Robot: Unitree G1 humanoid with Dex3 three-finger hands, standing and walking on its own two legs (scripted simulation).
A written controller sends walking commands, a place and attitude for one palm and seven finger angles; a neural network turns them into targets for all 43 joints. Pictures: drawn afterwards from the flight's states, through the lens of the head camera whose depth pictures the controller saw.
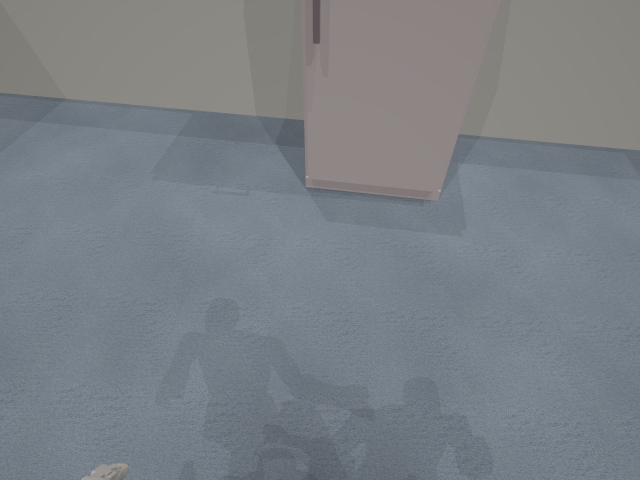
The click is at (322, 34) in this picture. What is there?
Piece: fridge door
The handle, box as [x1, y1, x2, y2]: [313, 0, 319, 43]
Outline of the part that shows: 313,0 313,43 318,43 319,0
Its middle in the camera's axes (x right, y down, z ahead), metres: -0.01 -0.80 +1.20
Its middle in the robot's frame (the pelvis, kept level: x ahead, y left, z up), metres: +1.45 +0.09 +0.13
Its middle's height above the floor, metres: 0.90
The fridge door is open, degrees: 0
